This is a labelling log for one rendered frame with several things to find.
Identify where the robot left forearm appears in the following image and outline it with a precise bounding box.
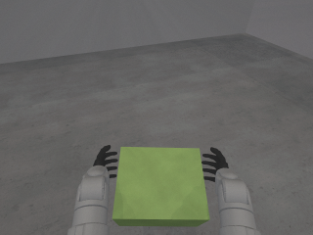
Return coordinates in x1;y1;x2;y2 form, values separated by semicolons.
67;165;110;235

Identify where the left robot hand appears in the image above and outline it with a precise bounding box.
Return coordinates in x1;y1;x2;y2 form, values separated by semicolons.
93;145;118;178

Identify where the carton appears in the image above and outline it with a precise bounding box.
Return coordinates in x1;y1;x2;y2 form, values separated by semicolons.
112;147;210;227

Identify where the right robot hand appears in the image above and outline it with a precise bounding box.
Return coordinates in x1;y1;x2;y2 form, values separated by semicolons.
201;147;229;182

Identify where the robot right forearm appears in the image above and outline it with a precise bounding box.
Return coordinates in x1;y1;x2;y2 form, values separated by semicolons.
215;167;261;235

